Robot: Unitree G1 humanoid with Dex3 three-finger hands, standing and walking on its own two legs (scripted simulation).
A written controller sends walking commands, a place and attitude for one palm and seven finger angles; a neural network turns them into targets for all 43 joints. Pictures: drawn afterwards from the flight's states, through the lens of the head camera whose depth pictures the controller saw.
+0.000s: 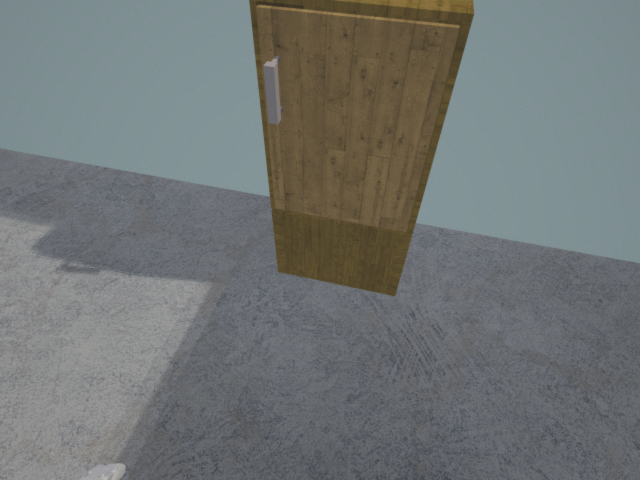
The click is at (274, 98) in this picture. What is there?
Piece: cupboard door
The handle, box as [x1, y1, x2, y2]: [263, 56, 282, 123]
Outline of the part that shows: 279,56 275,56 270,62 267,61 263,65 268,121 271,123 278,123 280,120 280,113 282,110 282,107 279,105 277,78 277,63 279,61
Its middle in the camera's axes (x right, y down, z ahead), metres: -0.11 -0.36 +0.93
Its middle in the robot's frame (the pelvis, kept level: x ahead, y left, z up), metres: +0.94 +0.16 +0.03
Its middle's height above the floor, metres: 0.80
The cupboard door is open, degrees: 0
